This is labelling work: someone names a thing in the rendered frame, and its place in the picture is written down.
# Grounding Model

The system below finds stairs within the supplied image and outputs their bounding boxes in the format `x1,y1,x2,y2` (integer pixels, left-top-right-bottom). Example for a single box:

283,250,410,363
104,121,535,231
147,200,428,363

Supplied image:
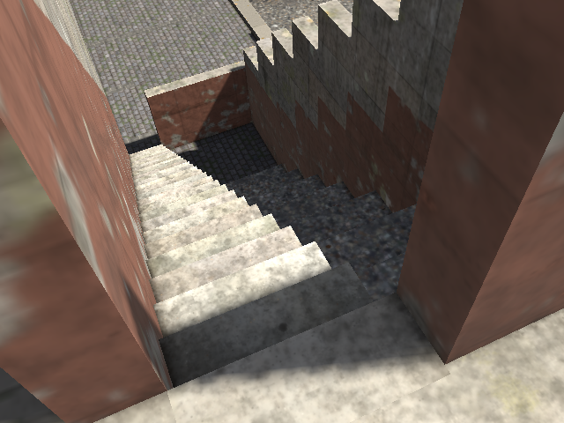
129,145,373,388

